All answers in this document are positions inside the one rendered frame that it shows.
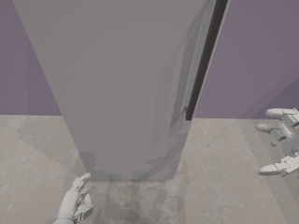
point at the fridge door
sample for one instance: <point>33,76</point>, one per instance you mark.
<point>122,72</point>

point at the left robot hand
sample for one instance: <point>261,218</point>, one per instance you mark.
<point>70,206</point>

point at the handle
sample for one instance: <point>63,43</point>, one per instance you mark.
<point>211,37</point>

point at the right robot hand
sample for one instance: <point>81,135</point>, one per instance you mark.
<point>290,163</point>

